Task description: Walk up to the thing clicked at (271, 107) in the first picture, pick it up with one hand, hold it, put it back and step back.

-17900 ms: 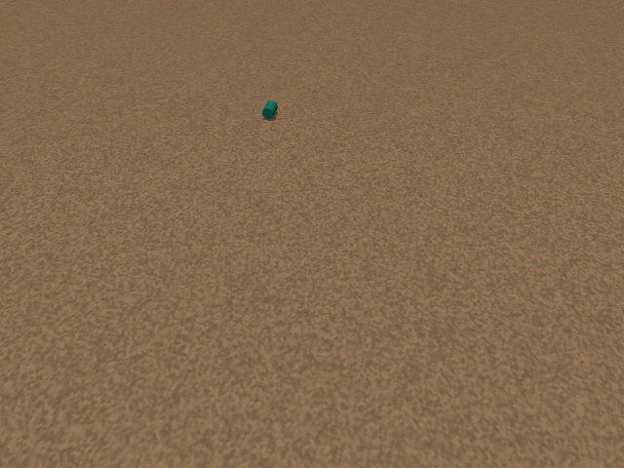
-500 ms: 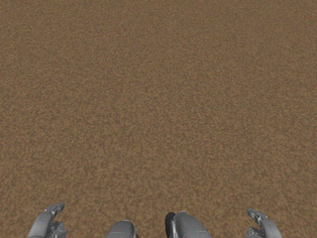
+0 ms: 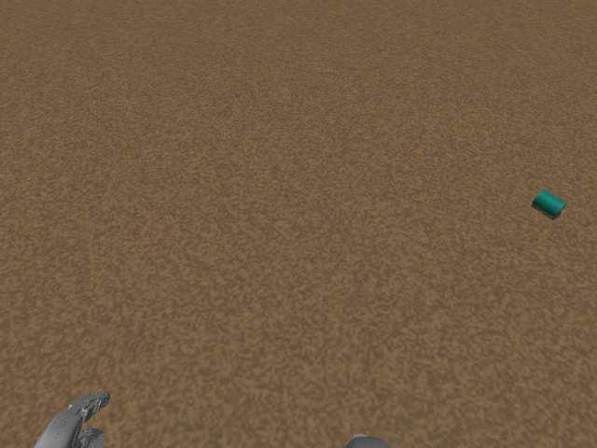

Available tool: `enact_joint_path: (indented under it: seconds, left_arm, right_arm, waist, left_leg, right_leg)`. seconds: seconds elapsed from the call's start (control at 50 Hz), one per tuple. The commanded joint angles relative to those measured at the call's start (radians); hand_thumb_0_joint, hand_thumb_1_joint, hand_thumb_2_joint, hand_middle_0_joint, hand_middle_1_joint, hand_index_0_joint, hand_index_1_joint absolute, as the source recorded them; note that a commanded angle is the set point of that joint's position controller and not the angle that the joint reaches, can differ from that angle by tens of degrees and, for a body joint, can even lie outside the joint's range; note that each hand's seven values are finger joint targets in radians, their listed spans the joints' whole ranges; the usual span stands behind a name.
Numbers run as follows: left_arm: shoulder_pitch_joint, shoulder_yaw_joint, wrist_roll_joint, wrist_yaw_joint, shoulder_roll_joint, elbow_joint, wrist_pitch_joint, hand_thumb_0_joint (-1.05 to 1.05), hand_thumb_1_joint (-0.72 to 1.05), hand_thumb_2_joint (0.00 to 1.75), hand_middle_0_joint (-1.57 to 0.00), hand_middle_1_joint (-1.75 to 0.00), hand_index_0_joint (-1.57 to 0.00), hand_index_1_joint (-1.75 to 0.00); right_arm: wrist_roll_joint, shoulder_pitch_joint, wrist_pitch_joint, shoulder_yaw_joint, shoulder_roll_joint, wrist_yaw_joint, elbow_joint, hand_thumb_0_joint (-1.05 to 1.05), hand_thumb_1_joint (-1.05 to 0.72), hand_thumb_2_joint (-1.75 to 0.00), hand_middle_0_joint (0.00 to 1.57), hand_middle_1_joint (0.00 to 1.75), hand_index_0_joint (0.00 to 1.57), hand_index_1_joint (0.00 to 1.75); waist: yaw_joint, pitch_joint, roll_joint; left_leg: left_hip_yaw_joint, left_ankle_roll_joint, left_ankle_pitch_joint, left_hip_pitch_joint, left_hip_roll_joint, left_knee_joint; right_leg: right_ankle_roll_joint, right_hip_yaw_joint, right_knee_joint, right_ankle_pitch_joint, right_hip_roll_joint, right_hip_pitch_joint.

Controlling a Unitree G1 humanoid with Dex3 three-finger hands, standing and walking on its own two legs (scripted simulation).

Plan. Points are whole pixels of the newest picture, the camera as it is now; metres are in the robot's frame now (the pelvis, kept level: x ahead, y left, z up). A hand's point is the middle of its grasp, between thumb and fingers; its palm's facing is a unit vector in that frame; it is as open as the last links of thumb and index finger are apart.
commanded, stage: walk up
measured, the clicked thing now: (549, 203) +1.10 -1.11 -0.71
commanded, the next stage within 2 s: none
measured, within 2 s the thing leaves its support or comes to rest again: neither
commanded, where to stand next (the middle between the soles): +0.13 -0.07 m, yaw -57 degrees
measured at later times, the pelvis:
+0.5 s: pelvis +0.02 -0.03 +0.01, yaw -25 degrees
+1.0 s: pelvis +0.07 -0.03 -0.02, yaw -41 degrees
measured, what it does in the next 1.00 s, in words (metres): steps on the spot, turning right: left foot, then right foot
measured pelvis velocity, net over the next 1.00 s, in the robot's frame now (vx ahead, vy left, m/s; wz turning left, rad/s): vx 0.07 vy -0.03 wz -0.71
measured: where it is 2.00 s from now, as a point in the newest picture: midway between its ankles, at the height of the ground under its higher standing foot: outside the picture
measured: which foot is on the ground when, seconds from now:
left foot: up 0.00-0.16, down 0.18-0.56, up 0.58-0.94, down 0.96-1.00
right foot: down 0.00-0.22, up 0.24-0.52, down 0.54-0.98, up 1.00-1.00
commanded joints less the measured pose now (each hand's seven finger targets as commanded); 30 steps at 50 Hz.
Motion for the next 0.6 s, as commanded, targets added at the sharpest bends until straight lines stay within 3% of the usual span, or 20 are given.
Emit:
enact_joint_path:
  seconds: [0.0,0.04,0.1,0.14,0.16,0.18,0.2,0.22,0.24,0.28,0.3,0.34,0.38,0.42,0.46,0.5,0.52,0.54,0.56,0.58]
  left_arm:
    - [0.047,0.081,-0.026,0.046,0.283,-0.077,0.001,0.00,0.90,0.90,-0.20,-0.30,-0.20,-0.30]
    - [-0.013,0.071,-0.014,0.049,0.261,-0.103,-0.003,0.00,0.90,0.90,-0.20,-0.30,-0.20,-0.30]
    - [-0.024,0.054,-0.005,0.050,0.250,-0.121,-0.002,0.00,0.90,0.90,-0.20,-0.30,-0.20,-0.30]
    - [-0.100,0.046,-0.011,0.056,0.236,-0.139,0.003,0.00,0.90,0.90,-0.20,-0.30,-0.20,-0.30]
    - [-0.125,0.033,-0.015,0.063,0.190,-0.149,0.003,0.00,0.90,0.90,-0.20,-0.30,-0.20,-0.30]
    - [-0.087,0.018,-0.017,0.070,0.123,-0.153,0.001,0.00,0.90,0.90,-0.20,-0.30,-0.20,-0.30]
    - [0.019,0.030,-0.008,0.078,0.164,-0.100,0.010,0.00,0.90,0.90,-0.20,-0.30,-0.20,-0.30]
    - [0.098,0.051,-0.009,0.079,0.239,-0.070,0.015,0.00,0.90,0.90,-0.20,-0.30,-0.20,-0.30]
    - [0.107,0.059,-0.011,0.075,0.255,-0.052,0.015,0.00,0.90,0.90,-0.20,-0.30,-0.20,-0.30]
    - [0.081,0.074,-0.024,0.063,0.237,-0.022,0.003,0.00,0.90,0.90,-0.20,-0.30,-0.20,-0.30]
    - [0.080,0.068,-0.032,0.057,0.217,-0.016,0.003,0.00,0.90,0.90,-0.20,-0.30,-0.20,-0.30]
    - [0.080,0.048,-0.048,0.046,0.173,-0.029,-0.003,0.00,0.90,0.90,-0.20,-0.30,-0.20,-0.30]
    - [0.047,0.037,-0.049,0.040,0.157,-0.040,-0.019,0.00,0.90,0.90,-0.20,-0.30,-0.20,-0.30]
    - [0.041,0.026,-0.047,0.045,0.137,-0.019,-0.034,0.00,0.90,0.90,-0.20,-0.30,-0.20,-0.30]
    - [0.087,0.034,-0.042,0.068,0.153,0.021,-0.048,0.00,0.90,0.90,-0.20,-0.30,-0.20,-0.30]
    - [0.195,0.051,-0.029,0.094,0.178,0.078,-0.064,0.00,0.90,0.90,-0.20,-0.30,-0.20,-0.30]
    - [0.266,0.071,-0.023,0.111,0.237,0.102,-0.076,0.00,0.90,0.90,-0.20,-0.30,-0.20,-0.30]
    - [0.285,0.092,-0.017,0.130,0.320,0.089,-0.088,0.00,0.90,0.90,-0.20,-0.30,-0.20,-0.30]
    - [0.245,0.090,-0.014,0.139,0.367,0.049,-0.098,0.00,0.90,0.90,-0.20,-0.30,-0.20,-0.30]
    - [0.232,0.094,-0.026,0.143,0.388,0.054,-0.089,0.00,0.90,0.90,-0.20,-0.30,-0.20,-0.30]
  right_arm:
    - [0.020,-0.047,-0.084,-0.022,-0.187,0.002,-0.137,0.00,-0.90,-0.90,0.20,0.30,0.20,0.30]
    - [0.021,0.082,-0.079,-0.024,-0.182,-0.007,-0.079,0.00,-0.90,-0.90,0.20,0.30,0.20,0.30]
    - [-0.003,0.093,-0.064,-0.027,-0.164,-0.018,-0.081,0.00,-0.90,-0.90,0.20,0.30,0.20,0.30]
    - [-0.007,0.154,-0.064,-0.027,-0.134,-0.024,-0.068,0.00,-0.90,-0.90,0.20,0.30,0.20,0.30]
    - [-0.023,0.204,-0.067,-0.034,-0.157,-0.027,-0.064,0.00,-0.90,-0.90,0.20,0.30,0.20,0.30]
    - [-0.039,0.216,-0.069,-0.052,-0.246,-0.032,-0.075,0.00,-0.90,-0.90,0.20,0.30,0.20,0.30]
    - [-0.035,0.068,-0.065,-0.066,-0.304,-0.037,-0.125,0.00,-0.90,-0.90,0.20,0.30,0.20,0.30]
    - [-0.026,-0.073,-0.065,-0.069,-0.314,-0.030,-0.159,0.00,-0.90,-0.90,0.20,0.30,0.20,0.30]
    - [-0.013,-0.083,-0.074,-0.065,-0.280,-0.024,-0.163,0.00,-0.90,-0.90,0.20,0.30,0.20,0.30]
    - [-0.012,-0.053,-0.086,-0.041,-0.204,-0.026,-0.151,0.00,-0.90,-0.90,0.20,0.30,0.20,0.30]
    - [-0.013,-0.030,-0.089,-0.039,-0.199,-0.022,-0.139,0.00,-0.90,-0.90,0.20,0.30,0.20,0.30]
    - [-0.021,0.014,-0.087,-0.041,-0.214,-0.010,-0.127,0.00,-0.90,-0.90,0.20,0.30,0.20,0.30]
    - [-0.030,0.036,-0.082,-0.044,-0.228,0.007,-0.141,0.00,-0.90,-0.90,0.20,0.30,0.20,0.30]
    - [-0.039,0.010,-0.072,-0.044,-0.232,0.022,-0.155,0.00,-0.90,-0.90,0.20,0.30,0.20,0.30]
    - [-0.032,-0.002,-0.052,-0.042,-0.222,0.036,-0.172,0.00,-0.90,-0.90,0.20,0.30,0.20,0.30]
    - [-0.023,-0.025,-0.027,-0.028,-0.179,0.044,-0.186,0.00,-0.90,-0.90,0.20,0.30,0.20,0.30]
    - [-0.015,-0.013,-0.018,-0.006,-0.119,0.046,-0.196,0.00,-0.90,-0.90,0.20,0.30,0.20,0.30]
    - [-0.004,-0.022,-0.017,0.026,-0.030,0.049,-0.225,0.00,-0.90,-0.90,0.20,0.30,0.20,0.30]
    - [0.001,-0.086,-0.012,0.019,-0.070,0.041,-0.247,0.00,-0.90,-0.90,0.20,0.30,0.20,0.30]
    - [-0.007,-0.136,-0.016,-0.004,-0.146,0.027,-0.254,0.00,-0.90,-0.90,0.20,0.30,0.20,0.30]
  waist:
    - [0.063,-0.125,-0.206]
    - [0.009,-0.129,-0.216]
    - [0.004,-0.089,-0.201]
    - [-0.054,-0.093,-0.189]
    - [-0.099,-0.103,-0.133]
    - [-0.109,-0.135,0.090]
    - [-0.038,-0.119,0.166]
    - [0.012,-0.073,0.135]
    - [0.038,-0.049,0.081]
    - [0.031,-0.057,0.063]
    - [0.018,-0.068,0.091]
    - [-0.016,-0.101,0.161]
    - [-0.044,-0.114,0.196]
    - [-0.046,-0.132,0.222]
    - [-0.032,-0.156,0.216]
    - [0.030,-0.191,0.097]
    - [0.078,-0.219,-0.080]
    - [0.094,-0.166,-0.324]
    - [0.099,-0.133,-0.305]
    - [0.106,-0.108,-0.258]
  left_leg:
    - [-0.124,0.029,-0.072,-0.273,-0.075,-0.013]
    - [-0.090,0.045,0.028,-0.118,-0.098,-0.159]
    - [-0.044,0.046,0.157,0.020,-0.174,-0.225]
    - [-0.043,0.055,0.315,0.211,-0.196,-0.361]
    - [-0.113,0.067,0.307,0.329,-0.153,-0.493]
    - [-0.407,0.119,0.099,0.348,0.081,-0.699]
    - [-0.643,0.201,-0.094,0.119,0.338,-0.831]
    - [-0.666,0.288,-0.163,-0.002,0.379,-0.867]
    - [-0.604,0.295,-0.138,-0.033,0.365,-0.832]
    - [-0.367,0.191,0.101,0.004,0.204,-0.758]
    - [-0.267,0.160,0.162,0.047,0.156,-0.729]
    - [-0.165,0.169,0.217,0.165,0.118,-0.677]
    - [-0.116,0.203,0.200,0.190,0.124,-0.648]
    - [-0.064,0.215,0.161,0.170,0.124,-0.621]
    - [-0.034,0.206,0.201,0.105,0.135,-0.540]
    - [0.042,0.169,0.233,0.006,0.095,-0.307]
    - [0.076,0.135,0.241,-0.124,0.031,-0.061]
    - [0.049,0.069,-0.013,-0.386,-0.087,0.120]
    - [-0.073,0.023,-0.039,-0.510,-0.128,0.165]
    - [-0.149,0.022,-0.062,-0.467,-0.069,0.168]
  right_leg:
    - [-0.236,0.403,-0.319,0.032,-0.178,0.268]
    - [-0.193,0.337,-0.280,0.013,-0.104,0.106]
    - [-0.192,0.391,-0.321,-0.052,-0.075,-0.112]
    - [-0.154,0.350,-0.270,-0.094,-0.031,-0.276]
    - [-0.072,0.290,-0.205,-0.136,0.029,-0.372]
    - [-0.006,0.199,0.015,-0.240,0.150,-0.417]
    - [0.018,0.130,0.342,-0.208,0.114,-0.295]
    - [0.029,0.116,0.465,-0.194,0.059,-0.242]
    - [0.020,0.133,0.480,-0.157,-0.010,-0.201]
    - [0.005,0.118,0.434,-0.084,-0.017,-0.178]
    - [0.004,0.099,0.395,-0.060,-0.016,-0.186]
    - [0.017,0.047,0.292,-0.059,-0.022,-0.212]
    - [0.025,-0.004,0.183,-0.109,-0.040,-0.186]
    - [0.015,-0.048,0.060,-0.130,-0.024,-0.121]
    - [0.013,-0.104,-0.041,-0.104,0.011,0.002]
    - [0.006,-0.127,-0.186,0.007,0.053,0.179]
    - [-0.028,-0.009,-0.267,-0.021,0.027,0.333]
    - [-0.101,0.386,-0.346,-0.046,-0.172,0.394]
    - [-0.234,0.679,-0.384,0.000,-0.314,0.357]
    - [-0.301,0.731,-0.375,0.016,-0.361,0.267]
